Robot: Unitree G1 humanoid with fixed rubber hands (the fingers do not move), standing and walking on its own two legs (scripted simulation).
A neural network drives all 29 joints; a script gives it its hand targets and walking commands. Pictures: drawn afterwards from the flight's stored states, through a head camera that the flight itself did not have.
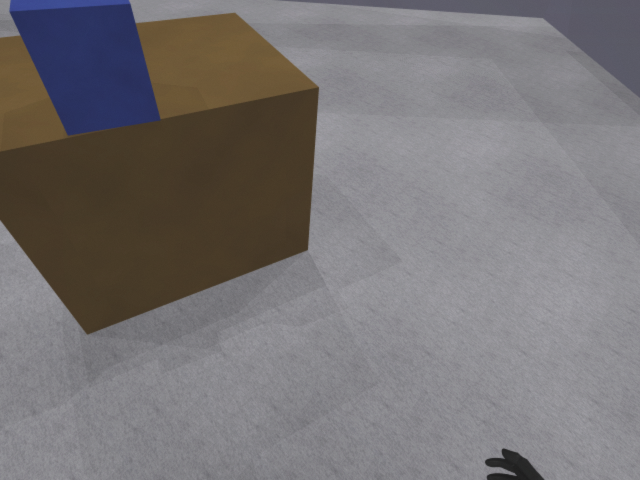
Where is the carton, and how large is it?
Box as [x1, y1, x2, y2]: [9, 0, 160, 135]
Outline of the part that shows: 10,1 9,11 68,135 160,119 128,0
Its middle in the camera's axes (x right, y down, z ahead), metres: -0.52 -0.42 +0.87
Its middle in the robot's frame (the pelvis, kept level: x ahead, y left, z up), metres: +0.93 +0.58 +0.08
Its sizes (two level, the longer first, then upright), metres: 0.210 0.200 0.250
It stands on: a pedestal, 0.71 m high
